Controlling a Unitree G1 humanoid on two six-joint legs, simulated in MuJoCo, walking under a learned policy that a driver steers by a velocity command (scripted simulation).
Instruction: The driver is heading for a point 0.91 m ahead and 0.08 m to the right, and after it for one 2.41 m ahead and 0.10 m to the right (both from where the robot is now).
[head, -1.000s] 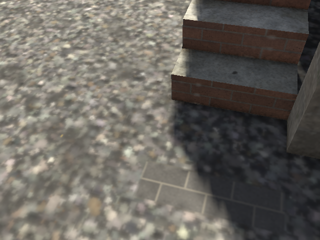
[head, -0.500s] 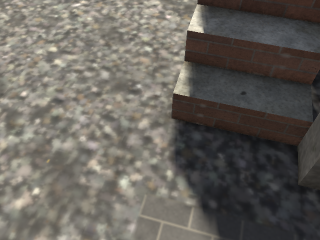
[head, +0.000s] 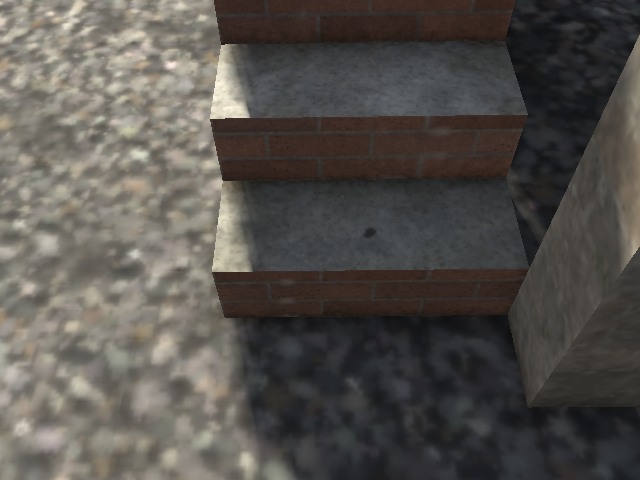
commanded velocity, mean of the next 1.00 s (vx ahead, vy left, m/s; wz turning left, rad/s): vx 0.50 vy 0.00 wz -0.33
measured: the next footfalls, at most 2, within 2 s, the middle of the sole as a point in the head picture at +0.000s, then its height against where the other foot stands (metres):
left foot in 0.40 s outside the picture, level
right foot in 0.84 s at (409, 422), level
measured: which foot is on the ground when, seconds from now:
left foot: up 0.00-0.38, down 0.40-0.86, up 0.88-1.00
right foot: down 0.00-0.42, up 0.44-0.82, down 0.84-1.00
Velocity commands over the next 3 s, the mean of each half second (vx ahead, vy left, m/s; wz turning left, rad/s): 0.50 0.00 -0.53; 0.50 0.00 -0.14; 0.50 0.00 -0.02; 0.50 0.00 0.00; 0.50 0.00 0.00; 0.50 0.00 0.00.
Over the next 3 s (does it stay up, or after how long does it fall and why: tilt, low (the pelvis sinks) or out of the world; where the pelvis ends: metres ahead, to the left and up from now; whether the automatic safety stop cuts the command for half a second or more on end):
stays up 0.58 -0.03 0.03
